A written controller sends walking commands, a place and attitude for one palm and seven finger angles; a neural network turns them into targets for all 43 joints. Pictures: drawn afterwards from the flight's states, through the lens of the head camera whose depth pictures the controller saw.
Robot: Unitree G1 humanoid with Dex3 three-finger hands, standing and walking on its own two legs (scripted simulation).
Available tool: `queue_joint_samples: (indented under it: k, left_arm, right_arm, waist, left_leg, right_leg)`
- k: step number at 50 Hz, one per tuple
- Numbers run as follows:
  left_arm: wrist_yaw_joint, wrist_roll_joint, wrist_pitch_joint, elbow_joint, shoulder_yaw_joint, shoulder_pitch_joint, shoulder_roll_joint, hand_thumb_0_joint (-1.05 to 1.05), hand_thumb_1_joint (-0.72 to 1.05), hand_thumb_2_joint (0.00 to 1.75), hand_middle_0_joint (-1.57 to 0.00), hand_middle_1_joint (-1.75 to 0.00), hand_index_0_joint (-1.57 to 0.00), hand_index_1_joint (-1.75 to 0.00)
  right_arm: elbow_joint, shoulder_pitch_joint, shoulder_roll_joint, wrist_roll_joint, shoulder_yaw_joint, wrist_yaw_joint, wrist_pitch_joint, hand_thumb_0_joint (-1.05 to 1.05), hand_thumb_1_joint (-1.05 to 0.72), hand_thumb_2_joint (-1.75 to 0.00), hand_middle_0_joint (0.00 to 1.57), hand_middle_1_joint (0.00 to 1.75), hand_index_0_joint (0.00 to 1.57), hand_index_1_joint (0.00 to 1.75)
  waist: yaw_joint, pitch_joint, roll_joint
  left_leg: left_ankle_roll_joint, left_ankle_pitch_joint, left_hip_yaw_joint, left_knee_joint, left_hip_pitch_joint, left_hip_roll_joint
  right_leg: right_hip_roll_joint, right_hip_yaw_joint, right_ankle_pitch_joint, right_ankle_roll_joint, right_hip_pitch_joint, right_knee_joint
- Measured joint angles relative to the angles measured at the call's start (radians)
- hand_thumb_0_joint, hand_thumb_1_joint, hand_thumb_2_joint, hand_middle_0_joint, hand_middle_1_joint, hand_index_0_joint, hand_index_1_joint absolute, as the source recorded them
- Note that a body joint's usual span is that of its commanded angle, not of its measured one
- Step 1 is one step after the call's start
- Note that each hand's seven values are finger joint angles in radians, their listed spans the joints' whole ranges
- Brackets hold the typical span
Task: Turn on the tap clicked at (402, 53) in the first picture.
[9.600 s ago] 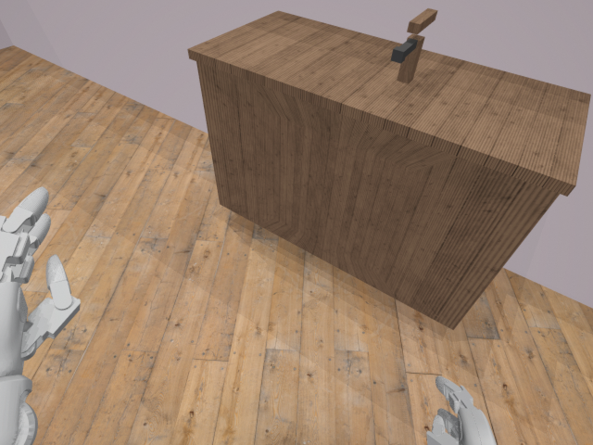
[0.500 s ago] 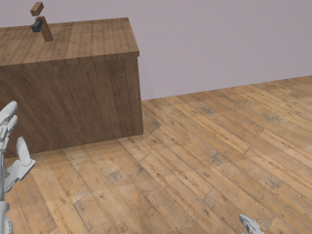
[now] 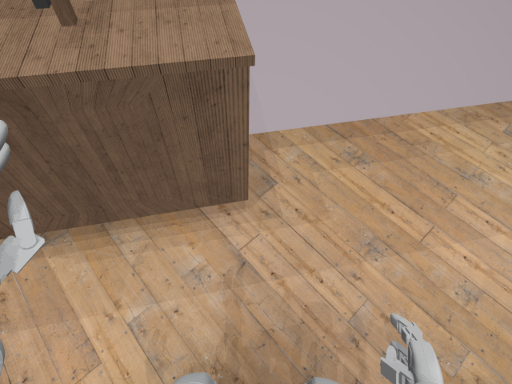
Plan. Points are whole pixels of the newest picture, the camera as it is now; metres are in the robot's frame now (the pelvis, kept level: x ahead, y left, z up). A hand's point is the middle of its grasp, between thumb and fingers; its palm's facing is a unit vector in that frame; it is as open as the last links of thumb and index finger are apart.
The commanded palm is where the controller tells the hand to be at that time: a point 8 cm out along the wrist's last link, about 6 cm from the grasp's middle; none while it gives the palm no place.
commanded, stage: take the last steps up to it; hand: left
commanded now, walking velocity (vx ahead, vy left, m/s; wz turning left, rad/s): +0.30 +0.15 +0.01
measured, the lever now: out of the picture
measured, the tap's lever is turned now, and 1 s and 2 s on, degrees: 0 0 0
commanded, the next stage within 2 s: come to a stop and stand still in 1.40 s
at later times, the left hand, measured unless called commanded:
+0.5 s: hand (50, 157) +0.34 +0.29 +0.17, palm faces +0.38 -0.79 -0.47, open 7.4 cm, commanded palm +0.28 +0.33 +0.19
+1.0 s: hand (38, 79) +0.46 +0.35 +0.19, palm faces +0.37 -0.75 -0.55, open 7.4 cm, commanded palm +0.41 +0.40 +0.19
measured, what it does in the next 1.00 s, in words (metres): walks ahead: right foot, then left foot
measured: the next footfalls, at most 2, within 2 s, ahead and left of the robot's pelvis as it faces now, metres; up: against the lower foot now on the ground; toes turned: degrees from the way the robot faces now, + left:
right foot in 0.22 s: +0.15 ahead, -0.07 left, +0.00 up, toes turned -12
left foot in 0.62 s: +0.27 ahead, +0.24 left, +0.00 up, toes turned +10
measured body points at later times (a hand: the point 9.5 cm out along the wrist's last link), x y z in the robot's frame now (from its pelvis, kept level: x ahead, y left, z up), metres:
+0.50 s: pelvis +0.13 +0.05 +0.02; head +0.18 +0.03 +0.46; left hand +0.31 +0.33 +0.20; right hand +0.29 -0.20 -0.10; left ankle +0.18 +0.23 -0.66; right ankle +0.11 -0.06 -0.72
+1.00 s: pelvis +0.25 +0.12 +0.00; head +0.28 +0.09 +0.45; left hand +0.43 +0.39 +0.22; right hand +0.40 -0.08 -0.13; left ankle +0.23 +0.23 -0.72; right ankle +0.27 +0.05 -0.73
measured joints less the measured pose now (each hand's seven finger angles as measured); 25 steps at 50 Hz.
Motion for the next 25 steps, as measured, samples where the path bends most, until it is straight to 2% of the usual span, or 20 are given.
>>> queue_joint_samples:
  k: [2, 4, 7, 10, 11, 12, 14, 17, 19, 21, 25]
  left_arm:
    - [-0.003, -0.005, 0.015, 0.021, 0.006, -0.011, 0.004, 0.01, 0.89, 0.9, -0.22, -0.3, -0.21, -0.3]
    - [-0.005, -0.012, 0.023, 0.008, 0.006, 0.003, -0.002, 0.01, 0.89, 0.9, -0.21, -0.3, -0.21, -0.3]
    - [-0.012, -0.016, 0.023, -0.032, -0.011, 0.045, -0.01, 0.01, 0.89, 0.9, -0.21, -0.3, -0.21, -0.3]
    - [-0.022, -0.018, 0.02, -0.046, -0.019, 0.081, 0.008, 0.01, 0.89, 0.9, -0.21, -0.3, -0.21, -0.3]
    - [-0.025, -0.018, 0.022, -0.043, -0.015, 0.089, 0.023, 0.01, 0.89, 0.9, -0.21, -0.3, -0.21, -0.3]
    - [-0.028, -0.014, 0.024, -0.032, -0.014, 0.086, 0.03, 0.01, 0.89, 0.9, -0.22, -0.3, -0.21, -0.3]
    - [-0.038, -0.009, 0.023, 0.007, -0.016, 0.06, 0.023, 0.01, 0.89, 0.9, -0.22, -0.3, -0.21, -0.3]
    - [-0.045, -0.016, 0.021, 0.077, -0.01, 0.033, -0.017, 0.01, 0.89, 0.9, -0.22, -0.3, -0.22, -0.3]
    - [-0.041, -0.015, 0.016, 0.111, -0.007, 0.04, -0.045, 0.01, 0.89, 0.9, -0.22, -0.3, -0.22, -0.3]
    - [-0.037, -0.012, 0.016, 0.12, -0.019, 0.049, -0.064, 0.01, 0.89, 0.9, -0.22, -0.3, -0.21, -0.3]
    - [-0.03, -0.004, 0.015, 0.056, -0.061, 0.056, -0.071, 0.01, 0.89, 0.9, -0.22, -0.3, -0.21, -0.3]
  right_arm:
    - [0.0, -0.009, 0.029, 0.008, 0.016, 0.009, -0.01, 0.01, -0.9, -0.9, 0.2, 0.3, 0.2, 0.3]
    - [-0.006, -0.007, 0.052, 0.011, 0.034, 0.019, -0.024, 0.01, -0.9, -0.9, 0.2, 0.3, 0.2, 0.3]
    - [-0.016, 0.009, 0.069, 0.009, 0.056, 0.028, -0.042, 0.01, -0.9, -0.9, 0.21, 0.3, 0.2, 0.3]
    - [-0.014, 0.032, 0.07, 0.005, 0.071, 0.025, -0.041, 0.01, -0.9, -0.9, 0.21, 0.3, 0.2, 0.3]
    - [-0.013, 0.042, 0.068, 0.005, 0.074, 0.022, -0.035, 0.01, -0.9, -0.9, 0.21, 0.3, 0.2, 0.3]
    - [-0.007, 0.045, 0.061, 0.006, 0.073, 0.02, -0.027, 0.01, -0.9, -0.9, 0.21, 0.3, 0.2, 0.3]
    - [0.027, 0.032, 0.041, 0.003, 0.064, 0.019, 0.001, 0.01, -0.9, -0.9, 0.21, 0.3, 0.2, 0.3]
    - [0.064, 0.017, 0.011, 0.001, 0.049, 0.028, 0.031, 0.01, -0.9, -0.9, 0.21, 0.3, 0.2, 0.3]
    - [0.064, 0.018, -0.01, -0.003, 0.044, 0.029, 0.041, 0.01, -0.9, -0.9, 0.21, 0.3, 0.2, 0.3]
    - [0.056, 0.021, -0.03, -0.005, 0.038, 0.03, 0.043, 0.01, -0.9, -0.9, 0.21, 0.3, 0.2, 0.3]
    - [0.03, 0.032, -0.057, -0.011, 0.021, 0.024, 0.028, 0.01, -0.9, -0.9, 0.2, 0.3, 0.2, 0.3]
  waist:
    - [-0.012, -0.015, 0.008]
    - [-0.018, -0.028, 0.017]
    - [-0.026, -0.04, 0.037]
    - [-0.028, -0.047, 0.065]
    - [-0.03, -0.052, 0.073]
    - [-0.03, -0.053, 0.09]
    - [-0.025, -0.047, 0.111]
    - [-0.007, -0.044, 0.096]
    - [-0.008, -0.048, 0.087]
    - [-0.012, -0.045, 0.073]
    - [-0.007, -0.018, 0.029]
  left_leg:
    - [0.004, -0.011, 0.004, -0.021, 0.021, 0.004]
    - [0.007, -0.012, 0.017, -0.051, 0.045, 0.004]
    - [0.008, -0.023, 0.027, -0.083, 0.081, -0.004]
    - [0.003, -0.061, 0.022, -0.064, 0.106, -0.011]
    - [0.0, -0.088, 0.015, -0.03, 0.103, -0.012]
    - [0.001, -0.119, 0.005, 0.032, 0.088, -0.003]
    - [-0.004, -0.17, -0.047, 0.269, 0.007, -0.009]
    - [-0.027, -0.144, -0.105, 0.575, -0.125, -0.036]
    - [-0.038, -0.087, -0.124, 0.643, -0.201, -0.016]
    - [-0.042, -0.035, -0.132, 0.605, -0.251, 0.014]
    - [-0.033, 0.016, -0.103, 0.308, -0.233, 0.06]
  right_leg:
    - [0.025, -0.025, -0.004, -0.002, -0.061, 0.08]
    - [0.035, -0.056, 0.031, -0.001, -0.101, 0.046]
    - [0.046, -0.098, 0.117, -0.003, -0.105, -0.123]
    - [0.069, -0.134, 0.194, -0.007, -0.045, -0.336]
    - [0.077, -0.145, 0.234, -0.012, -0.01, -0.413]
    - [0.083, -0.157, 0.287, -0.046, 0.008, -0.435]
    - [0.08, -0.171, 0.259, -0.092, 0.017, -0.389]
    - [0.06, -0.154, 0.226, -0.091, 0.054, -0.402]
    - [0.049, -0.149, 0.24, -0.073, 0.083, -0.447]
    - [0.035, -0.15, 0.251, -0.062, 0.112, -0.489]
    - [-0.005, -0.146, 0.247, -0.031, 0.158, -0.525]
